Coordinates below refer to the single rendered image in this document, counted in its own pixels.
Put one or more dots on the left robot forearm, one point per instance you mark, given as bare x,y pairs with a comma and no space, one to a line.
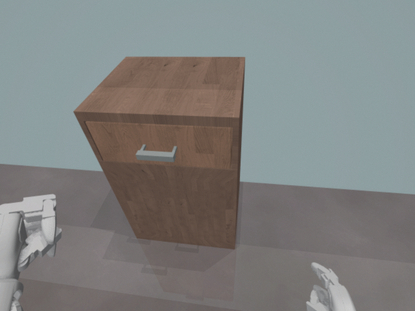
10,292

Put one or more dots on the right robot hand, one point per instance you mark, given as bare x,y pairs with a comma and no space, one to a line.
336,298

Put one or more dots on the handle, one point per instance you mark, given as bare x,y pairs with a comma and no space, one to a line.
142,154

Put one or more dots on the cabinet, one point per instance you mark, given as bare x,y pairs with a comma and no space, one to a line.
172,203

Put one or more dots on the left robot hand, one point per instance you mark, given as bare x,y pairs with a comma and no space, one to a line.
40,223

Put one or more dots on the drawer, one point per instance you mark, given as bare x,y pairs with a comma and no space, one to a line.
197,146

